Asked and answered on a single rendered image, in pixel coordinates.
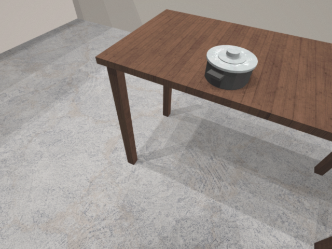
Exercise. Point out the table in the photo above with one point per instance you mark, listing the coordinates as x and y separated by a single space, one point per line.
291 84

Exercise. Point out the pot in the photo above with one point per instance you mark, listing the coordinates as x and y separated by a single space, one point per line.
226 80

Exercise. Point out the knob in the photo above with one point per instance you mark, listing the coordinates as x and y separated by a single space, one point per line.
233 52

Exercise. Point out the lid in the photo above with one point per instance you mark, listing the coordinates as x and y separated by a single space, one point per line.
244 63

